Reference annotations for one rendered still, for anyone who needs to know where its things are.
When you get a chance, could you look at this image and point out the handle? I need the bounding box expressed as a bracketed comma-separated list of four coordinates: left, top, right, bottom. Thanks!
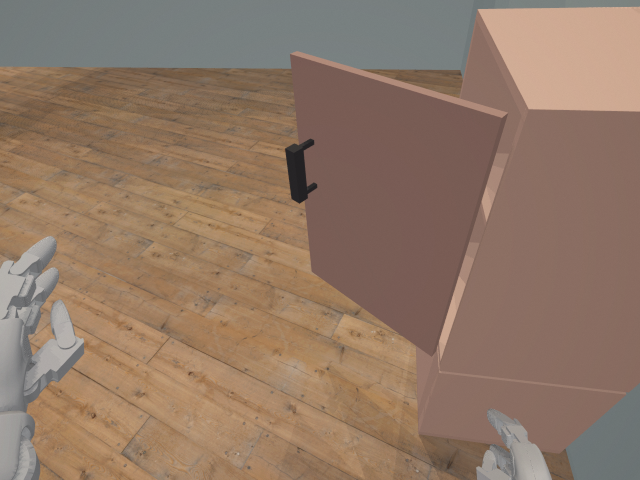
[285, 139, 317, 204]

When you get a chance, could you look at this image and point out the cupboard door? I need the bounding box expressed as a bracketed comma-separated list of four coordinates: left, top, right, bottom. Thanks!
[290, 51, 508, 357]

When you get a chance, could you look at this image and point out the left robot hand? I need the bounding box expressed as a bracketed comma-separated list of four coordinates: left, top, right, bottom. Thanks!
[0, 236, 84, 413]

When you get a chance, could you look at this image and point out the right robot hand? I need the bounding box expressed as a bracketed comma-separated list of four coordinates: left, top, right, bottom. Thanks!
[476, 409, 552, 480]

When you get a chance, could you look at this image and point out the robot left forearm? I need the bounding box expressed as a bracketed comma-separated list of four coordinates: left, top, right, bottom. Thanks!
[0, 411, 40, 480]

